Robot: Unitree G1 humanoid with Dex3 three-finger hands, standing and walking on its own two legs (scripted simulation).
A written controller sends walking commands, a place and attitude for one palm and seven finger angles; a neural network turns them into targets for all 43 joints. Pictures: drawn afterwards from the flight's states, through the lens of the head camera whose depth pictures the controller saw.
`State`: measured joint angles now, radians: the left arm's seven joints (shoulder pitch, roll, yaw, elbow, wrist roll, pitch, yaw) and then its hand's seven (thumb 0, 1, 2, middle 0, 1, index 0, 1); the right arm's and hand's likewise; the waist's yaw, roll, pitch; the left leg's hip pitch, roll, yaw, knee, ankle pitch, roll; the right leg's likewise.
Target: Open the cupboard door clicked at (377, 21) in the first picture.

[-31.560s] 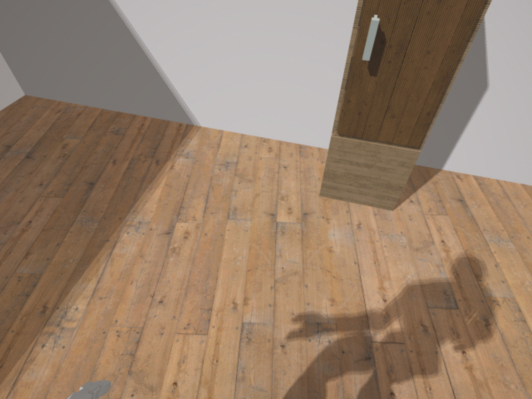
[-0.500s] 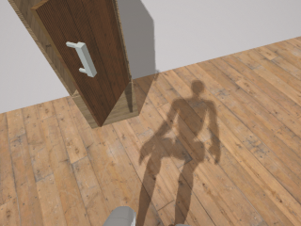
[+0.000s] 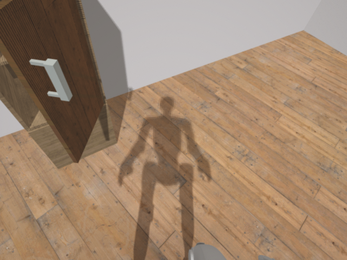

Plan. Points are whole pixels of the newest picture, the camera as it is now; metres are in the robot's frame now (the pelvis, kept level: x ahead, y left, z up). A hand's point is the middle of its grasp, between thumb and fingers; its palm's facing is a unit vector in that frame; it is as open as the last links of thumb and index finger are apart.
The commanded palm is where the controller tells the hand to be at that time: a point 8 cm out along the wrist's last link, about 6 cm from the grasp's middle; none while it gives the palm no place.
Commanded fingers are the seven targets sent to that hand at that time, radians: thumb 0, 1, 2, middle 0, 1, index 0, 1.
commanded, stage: walk to a spot facing it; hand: left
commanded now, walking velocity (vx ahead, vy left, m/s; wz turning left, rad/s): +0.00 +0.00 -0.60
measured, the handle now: (51, 80) +0.50 +0.39 +0.06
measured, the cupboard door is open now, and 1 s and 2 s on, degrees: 51 51 51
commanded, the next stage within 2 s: none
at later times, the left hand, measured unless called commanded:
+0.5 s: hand (122, 247) +0.16 +0.14 -0.17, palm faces -0.32 -0.93 -0.19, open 7.3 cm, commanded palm none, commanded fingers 0.00 0.90 0.90 -0.20 -0.30 -0.20 -0.30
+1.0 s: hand (200, 162) +0.43 -0.06 -0.16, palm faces -0.65 -0.74 -0.16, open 7.4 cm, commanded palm none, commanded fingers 0.00 0.90 0.90 -0.20 -0.30 -0.20 -0.30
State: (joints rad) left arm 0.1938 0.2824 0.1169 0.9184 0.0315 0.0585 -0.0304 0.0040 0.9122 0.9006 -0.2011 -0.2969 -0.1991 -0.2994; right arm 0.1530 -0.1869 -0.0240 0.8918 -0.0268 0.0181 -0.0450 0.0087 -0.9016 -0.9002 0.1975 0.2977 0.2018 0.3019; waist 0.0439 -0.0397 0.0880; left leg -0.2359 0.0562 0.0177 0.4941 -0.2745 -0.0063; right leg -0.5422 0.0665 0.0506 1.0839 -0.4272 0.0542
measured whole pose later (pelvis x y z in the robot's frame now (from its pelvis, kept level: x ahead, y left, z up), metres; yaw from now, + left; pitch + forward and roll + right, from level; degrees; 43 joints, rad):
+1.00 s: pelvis +0.21 -0.11 -0.01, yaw -36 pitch +1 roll +0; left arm 0.03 0.19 0.06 0.94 0.03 0.01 -0.07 0.01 0.92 0.90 -0.20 -0.30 -0.19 -0.30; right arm 0.52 -0.14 -0.01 1.09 -0.04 -0.05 -0.02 0.01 -0.90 -0.90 0.20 0.30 0.20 0.30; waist -0.08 0.00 0.09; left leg 0.05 0.12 0.29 0.36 -0.40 -0.07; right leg -0.53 -0.04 -0.12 0.69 -0.21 -0.05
